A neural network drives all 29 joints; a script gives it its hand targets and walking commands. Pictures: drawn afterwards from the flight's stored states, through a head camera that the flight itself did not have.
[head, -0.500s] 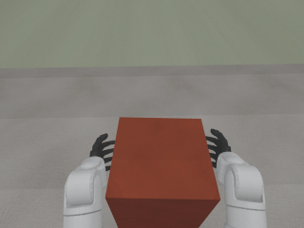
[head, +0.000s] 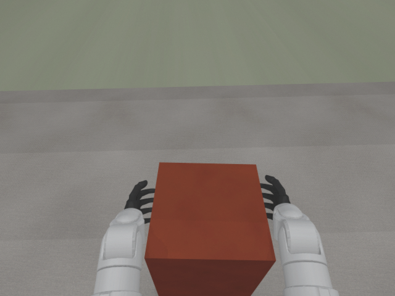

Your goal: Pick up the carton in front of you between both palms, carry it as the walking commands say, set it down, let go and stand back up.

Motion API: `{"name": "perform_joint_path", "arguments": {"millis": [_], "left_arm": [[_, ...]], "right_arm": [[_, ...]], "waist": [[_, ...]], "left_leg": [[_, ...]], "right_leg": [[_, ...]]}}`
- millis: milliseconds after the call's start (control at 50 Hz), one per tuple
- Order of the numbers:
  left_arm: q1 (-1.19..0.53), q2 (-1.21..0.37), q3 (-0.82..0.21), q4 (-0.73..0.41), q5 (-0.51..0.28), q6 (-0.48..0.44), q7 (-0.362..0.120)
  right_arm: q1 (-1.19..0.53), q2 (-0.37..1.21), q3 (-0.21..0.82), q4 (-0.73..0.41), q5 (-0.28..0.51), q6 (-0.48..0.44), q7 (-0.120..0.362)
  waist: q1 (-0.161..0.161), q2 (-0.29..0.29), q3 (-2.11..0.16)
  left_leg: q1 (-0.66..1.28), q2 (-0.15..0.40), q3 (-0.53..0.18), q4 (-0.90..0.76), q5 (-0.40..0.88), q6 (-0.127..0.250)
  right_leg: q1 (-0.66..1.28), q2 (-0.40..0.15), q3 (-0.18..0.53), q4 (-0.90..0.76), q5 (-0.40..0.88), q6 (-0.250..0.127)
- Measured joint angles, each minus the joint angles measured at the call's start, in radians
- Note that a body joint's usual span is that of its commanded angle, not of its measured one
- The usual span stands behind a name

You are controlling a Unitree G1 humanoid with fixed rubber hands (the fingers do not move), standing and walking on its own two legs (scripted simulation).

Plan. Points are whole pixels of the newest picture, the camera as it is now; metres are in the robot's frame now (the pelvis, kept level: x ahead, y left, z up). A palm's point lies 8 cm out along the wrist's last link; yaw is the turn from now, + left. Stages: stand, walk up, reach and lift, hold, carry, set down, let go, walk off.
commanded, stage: carry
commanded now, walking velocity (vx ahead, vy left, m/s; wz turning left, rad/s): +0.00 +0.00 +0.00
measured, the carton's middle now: (205, 233) +0.28 +0.00 -0.04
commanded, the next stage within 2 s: hold in 0.38 s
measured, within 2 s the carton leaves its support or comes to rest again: neither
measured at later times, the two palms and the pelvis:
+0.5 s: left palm (124, 226) +0.26 +0.16 +0.04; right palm (274, 215) +0.27 -0.14 +0.04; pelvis -0.02 +0.00 +0.01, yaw +5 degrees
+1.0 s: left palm (125, 234) +0.24 +0.16 +0.03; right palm (267, 203) +0.30 -0.13 +0.03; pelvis -0.04 -0.05 +0.00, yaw +11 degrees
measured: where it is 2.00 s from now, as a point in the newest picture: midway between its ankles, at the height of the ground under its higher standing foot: outside the picture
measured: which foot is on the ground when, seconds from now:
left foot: down 0.00-1.00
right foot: down 0.00-1.00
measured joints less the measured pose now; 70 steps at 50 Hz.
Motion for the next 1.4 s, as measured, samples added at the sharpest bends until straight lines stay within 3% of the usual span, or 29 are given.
{"name": "perform_joint_path", "arguments": {"millis": [160, 400, 420, 460, 540, 620, 780, 940, 1060, 1160, 1300, 1400], "left_arm": [[-0.055, -0.010, 0.050, 0.083, 0.020, -0.114, -0.007], [-0.012, -0.002, 0.016, 0.015, -0.005, -0.075, 0.000], [-0.011, -0.003, 0.013, 0.024, -0.007, -0.090, -0.002], [-0.009, -0.003, -0.002, 0.039, -0.006, -0.115, -0.004], [-0.009, -0.002, -0.002, 0.056, -0.008, -0.137, -0.004], [-0.004, -0.001, 0.022, 0.055, -0.015, -0.143, -0.004], [-0.039, -0.007, 0.053, 0.111, -0.002, -0.156, -0.013], [-0.191, -0.037, 0.202, 0.298, 0.095, -0.242, -0.065], [-0.332, -0.011, 0.346, 0.454, 0.195, -0.355, -0.119], [-0.396, 0.022, 0.382, 0.511, 0.219, -0.454, -0.134], [-0.437, 0.079, 0.319, 0.541, 0.119, -0.626, -0.117], [-0.471, 0.118, 0.233, 0.539, -0.004, -0.678, -0.079]], "right_arm": [[-0.060, 0.012, -0.049, 0.085, -0.018, -0.111, 0.006], [-0.020, 0.004, -0.012, 0.009, 0.005, -0.064, -0.004], [-0.011, 0.002, -0.010, 0.000, 0.005, -0.068, -0.006], [0.013, -0.002, -0.006, -0.024, 0.009, -0.077, -0.011], [0.021, -0.003, -0.006, -0.021, 0.013, -0.091, -0.016], [-0.004, 0.001, 0.002, 0.011, 0.001, -0.098, -0.014], [-0.042, 0.008, -0.024, 0.055, -0.027, -0.099, -0.006], [-0.177, 0.046, -0.168, 0.192, -0.067, -0.153, 0.000], [-0.330, 0.101, -0.309, 0.329, -0.143, -0.258, -0.012], [-0.383, 0.118, -0.348, 0.378, -0.169, -0.371, -0.020], [-0.359, 0.109, -0.286, 0.347, -0.098, -0.562, -0.061], [-0.361, 0.074, -0.231, 0.310, -0.018, -0.624, -0.090]], "waist": [[-0.005, -0.002, 0.025], [-0.002, 0.009, 0.038], [-0.010, 0.018, 0.065], [-0.029, 0.026, 0.108], [-0.013, 0.022, 0.152], [0.010, 0.028, 0.165], [-0.001, 0.043, 0.166], [0.001, 0.046, 0.188], [-0.006, 0.043, 0.207], [-0.006, 0.037, 0.202], [-0.015, 0.028, 0.181], [-0.021, 0.029, 0.128]], "left_leg": [[-0.029, -0.003, 0.000, 0.013, 0.011, 0.004], [-0.024, -0.001, -0.006, 0.026, 0.005, 0.008], [0.002, -0.005, -0.025, 0.012, 0.027, 0.025], [0.051, -0.018, -0.072, -0.033, 0.048, 0.023], [0.108, -0.044, -0.120, -0.099, 0.090, 0.010], [0.123, -0.048, -0.144, -0.109, 0.106, 0.006], [0.124, -0.038, -0.176, -0.096, 0.112, -0.010], [0.068, -0.021, -0.201, -0.023, 0.088, -0.015], [-0.075, -0.018, -0.234, 0.101, 0.046, -0.005], [-0.290, -0.020, -0.246, 0.217, 0.021, -0.020], [-0.666, -0.039, -0.242, 0.397, -0.006, -0.042], [-0.921, -0.059, -0.217, 0.546, -0.043, -0.061]], "right_leg": [[-0.017, -0.004, 0.000, -0.011, 0.023, -0.003], [-0.002, 0.000, 0.001, -0.015, 0.037, 0.001], [0.035, 0.019, 0.032, -0.041, 0.048, 0.002], [0.101, 0.047, 0.114, -0.090, 0.059, 0.011], [0.172, 0.056, 0.192, -0.140, 0.060, 0.036], [0.198, 0.051, 0.181, -0.155, 0.072, 0.047], [0.216, 0.057, 0.150, -0.158, 0.076, 0.029], [0.165, 0.091, 0.161, -0.083, 0.046, 0.007], [0.037, 0.112, 0.159, 0.020, 0.010, -0.011], [-0.171, 0.113, 0.149, 0.121, -0.006, -0.023], [-0.547, 0.105, 0.160, 0.282, -0.016, -0.020], [-0.813, 0.092, 0.186, 0.433, -0.045, -0.004]]}}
